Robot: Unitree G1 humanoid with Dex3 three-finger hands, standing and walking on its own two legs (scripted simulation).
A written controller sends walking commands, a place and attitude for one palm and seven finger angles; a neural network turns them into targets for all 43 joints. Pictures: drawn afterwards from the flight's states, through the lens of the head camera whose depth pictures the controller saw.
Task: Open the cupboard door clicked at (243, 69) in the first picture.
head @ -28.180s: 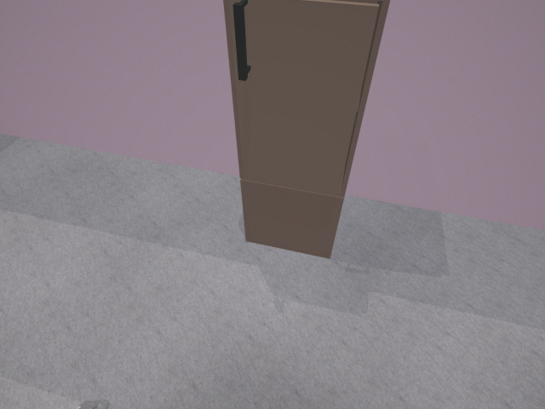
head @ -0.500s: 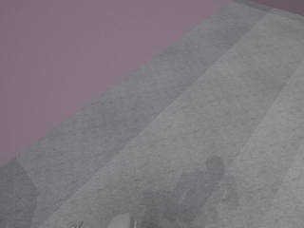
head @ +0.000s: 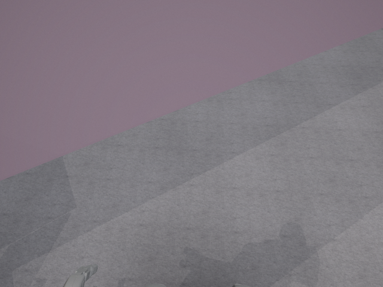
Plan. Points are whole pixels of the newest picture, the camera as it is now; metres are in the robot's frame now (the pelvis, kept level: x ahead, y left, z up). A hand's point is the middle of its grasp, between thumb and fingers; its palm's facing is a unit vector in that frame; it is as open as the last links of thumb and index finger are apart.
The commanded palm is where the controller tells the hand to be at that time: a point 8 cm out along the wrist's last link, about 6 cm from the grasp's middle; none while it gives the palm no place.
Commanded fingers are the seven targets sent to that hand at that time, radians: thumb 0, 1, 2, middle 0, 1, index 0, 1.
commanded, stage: turn to face it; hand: left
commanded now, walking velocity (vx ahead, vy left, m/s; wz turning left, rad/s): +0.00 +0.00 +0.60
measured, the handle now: out of the picture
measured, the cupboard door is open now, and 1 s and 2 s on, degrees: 46 46 46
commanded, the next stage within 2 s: none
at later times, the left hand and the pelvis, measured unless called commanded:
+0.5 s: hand out of the picture +0.02 +0.22 -0.17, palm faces +0.32 -0.92 -0.23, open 7.4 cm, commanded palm none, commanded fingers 0.00 0.90 0.90 -0.20 -0.30 -0.20 -0.30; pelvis +0.01 +0.00 +0.00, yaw +17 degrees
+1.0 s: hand out of the picture -0.03 +0.18 -0.18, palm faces +0.59 -0.78 -0.20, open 7.4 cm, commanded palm none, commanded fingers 0.00 0.90 0.90 -0.20 -0.30 -0.20 -0.30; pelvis +0.03 -0.01 -0.01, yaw +37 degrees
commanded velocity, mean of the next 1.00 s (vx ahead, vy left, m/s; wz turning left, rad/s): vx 0.00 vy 0.00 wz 0.60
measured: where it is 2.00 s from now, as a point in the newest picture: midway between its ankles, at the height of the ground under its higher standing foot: outside the picture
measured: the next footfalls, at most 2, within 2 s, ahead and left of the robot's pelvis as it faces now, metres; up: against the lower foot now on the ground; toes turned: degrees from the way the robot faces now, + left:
right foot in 0.02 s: +0.05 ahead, -0.15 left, +0.00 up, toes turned -2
left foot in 0.34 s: +0.04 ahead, +0.12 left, +0.00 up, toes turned +18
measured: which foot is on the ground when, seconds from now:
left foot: down 0.00-0.02, up 0.04-0.32, down 0.34-0.70, up 0.72-0.98, down 1.00-1.00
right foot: up 0.00-0.00, down 0.02-0.34, up 0.36-0.68, down 0.70-1.00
